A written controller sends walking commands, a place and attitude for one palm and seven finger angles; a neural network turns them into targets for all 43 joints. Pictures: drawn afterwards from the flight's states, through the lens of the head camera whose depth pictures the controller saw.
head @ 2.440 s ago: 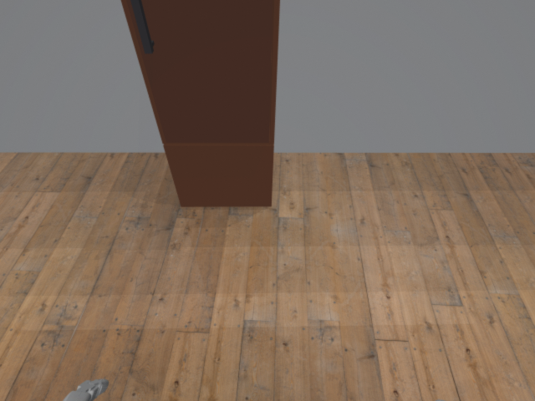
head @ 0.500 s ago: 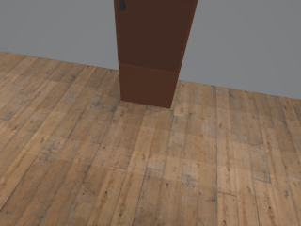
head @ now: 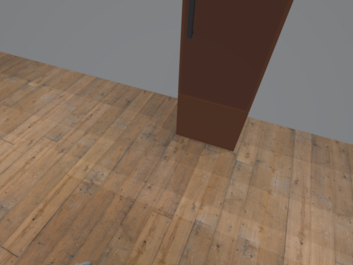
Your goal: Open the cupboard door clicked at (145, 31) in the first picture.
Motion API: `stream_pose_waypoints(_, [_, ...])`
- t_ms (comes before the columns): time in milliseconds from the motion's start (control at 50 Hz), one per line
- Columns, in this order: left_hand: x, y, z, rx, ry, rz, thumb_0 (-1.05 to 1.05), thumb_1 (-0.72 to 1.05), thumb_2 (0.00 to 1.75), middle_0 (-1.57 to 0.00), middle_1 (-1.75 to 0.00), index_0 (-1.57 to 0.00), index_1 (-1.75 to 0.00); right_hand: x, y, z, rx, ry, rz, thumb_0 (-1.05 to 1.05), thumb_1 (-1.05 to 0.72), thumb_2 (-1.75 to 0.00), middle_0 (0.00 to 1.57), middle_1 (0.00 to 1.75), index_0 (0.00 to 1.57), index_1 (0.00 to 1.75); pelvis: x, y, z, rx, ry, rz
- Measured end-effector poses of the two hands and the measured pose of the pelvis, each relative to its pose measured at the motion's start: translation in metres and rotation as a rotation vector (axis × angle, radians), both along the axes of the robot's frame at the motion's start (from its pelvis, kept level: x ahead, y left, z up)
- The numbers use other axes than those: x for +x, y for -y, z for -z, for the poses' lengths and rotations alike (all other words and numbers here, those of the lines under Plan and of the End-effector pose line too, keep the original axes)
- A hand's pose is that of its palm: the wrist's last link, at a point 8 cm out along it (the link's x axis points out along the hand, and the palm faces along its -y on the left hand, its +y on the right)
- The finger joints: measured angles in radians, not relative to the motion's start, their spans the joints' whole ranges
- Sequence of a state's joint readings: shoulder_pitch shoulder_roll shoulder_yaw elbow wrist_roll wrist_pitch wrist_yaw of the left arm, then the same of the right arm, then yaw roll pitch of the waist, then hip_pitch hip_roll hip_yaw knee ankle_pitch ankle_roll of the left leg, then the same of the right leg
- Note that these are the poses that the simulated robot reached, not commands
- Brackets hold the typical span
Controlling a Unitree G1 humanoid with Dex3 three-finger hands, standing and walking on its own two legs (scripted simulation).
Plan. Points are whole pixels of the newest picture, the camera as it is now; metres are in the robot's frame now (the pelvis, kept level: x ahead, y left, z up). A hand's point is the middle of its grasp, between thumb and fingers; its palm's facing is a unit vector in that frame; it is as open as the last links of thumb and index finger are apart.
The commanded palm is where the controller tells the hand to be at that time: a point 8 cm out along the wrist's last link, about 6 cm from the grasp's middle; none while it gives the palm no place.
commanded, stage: walk to a spot facing it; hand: left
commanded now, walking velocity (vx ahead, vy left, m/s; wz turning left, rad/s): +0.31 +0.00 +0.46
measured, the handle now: (192, 17) +1.07 -0.08 +0.10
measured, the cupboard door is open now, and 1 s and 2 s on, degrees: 0 0 0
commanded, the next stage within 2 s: turn to face it in 0.50 s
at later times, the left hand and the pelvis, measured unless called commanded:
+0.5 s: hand out of the picture +0.04 +0.10 -0.17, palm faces +0.35 -0.91 -0.22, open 7.4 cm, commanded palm none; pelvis +0.16 -0.03 -0.01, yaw +18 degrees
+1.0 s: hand (96, 228) +0.26 +0.23 -0.19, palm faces +0.36 -0.92 -0.17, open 7.4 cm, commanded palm none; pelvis +0.27 +0.03 -0.01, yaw +16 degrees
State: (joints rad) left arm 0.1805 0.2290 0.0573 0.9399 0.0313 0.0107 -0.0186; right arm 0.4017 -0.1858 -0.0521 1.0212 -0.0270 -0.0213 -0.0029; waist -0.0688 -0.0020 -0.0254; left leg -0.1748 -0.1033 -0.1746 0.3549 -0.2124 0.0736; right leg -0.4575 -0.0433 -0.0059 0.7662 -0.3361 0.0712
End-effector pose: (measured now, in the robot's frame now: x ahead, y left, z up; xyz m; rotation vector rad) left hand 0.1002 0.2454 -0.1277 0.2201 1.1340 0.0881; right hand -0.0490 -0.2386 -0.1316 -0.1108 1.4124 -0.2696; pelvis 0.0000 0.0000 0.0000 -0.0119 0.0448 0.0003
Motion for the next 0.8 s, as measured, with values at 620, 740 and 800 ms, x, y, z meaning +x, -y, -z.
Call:
stream_pose_waypoints(620, [-0.076, 0.077, 0.030, -0.121, -0.473, -0.599, 0.01, 0.90, 0.90, -0.20, -0.30, -0.20, -0.30, 0.471, -0.075, 0.020, 0.061, 0.284, -0.674, 0.00, -0.91, -0.90, 0.20, 0.30, 0.19, 0.30, 0.201, -0.002, 0.030, 0.008, 0.004, -0.405])
stream_pose_waypoints(740, [0.000, 0.017, 0.035, -0.070, -0.306, -0.581, 0.01, 0.91, 0.90, -0.20, -0.30, -0.20, -0.30, 0.486, -0.102, 0.000, 0.040, 0.305, -0.666, 0.00, -0.91, -0.90, 0.20, 0.30, 0.20, 0.30, 0.227, -0.021, 0.016, 0.002, 0.042, -0.398])
stream_pose_waypoints(800, [0.045, -0.005, 0.033, -0.061, -0.209, -0.553, 0.01, 0.91, 0.90, -0.20, -0.30, -0.20, -0.30, 0.483, -0.107, -0.009, 0.038, 0.303, -0.639, 0.00, -0.91, -0.90, 0.20, 0.30, 0.20, 0.30, 0.239, -0.027, 0.009, -0.007, 0.058, -0.390])
